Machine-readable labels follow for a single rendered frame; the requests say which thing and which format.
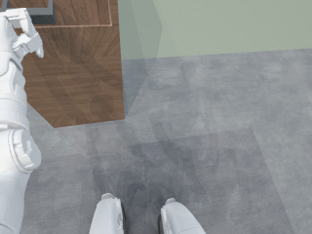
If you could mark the robot left shin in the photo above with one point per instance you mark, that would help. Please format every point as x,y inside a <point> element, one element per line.
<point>120,225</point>

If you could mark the robot left upper arm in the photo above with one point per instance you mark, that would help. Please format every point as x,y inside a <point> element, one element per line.
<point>19,156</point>

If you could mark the drawer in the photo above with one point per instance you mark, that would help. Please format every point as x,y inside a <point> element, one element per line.
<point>70,12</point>

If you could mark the left robot hand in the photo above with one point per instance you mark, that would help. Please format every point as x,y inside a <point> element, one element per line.
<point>28,42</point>

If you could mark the handle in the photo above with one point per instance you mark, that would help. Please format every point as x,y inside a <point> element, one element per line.
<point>37,15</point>

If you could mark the left robot forearm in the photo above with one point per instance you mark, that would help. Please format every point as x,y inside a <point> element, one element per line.
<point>13,98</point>

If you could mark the robot right thigh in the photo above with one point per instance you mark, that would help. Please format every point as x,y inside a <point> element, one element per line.
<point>180,220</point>

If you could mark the cabinet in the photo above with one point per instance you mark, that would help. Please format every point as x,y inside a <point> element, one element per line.
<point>79,79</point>

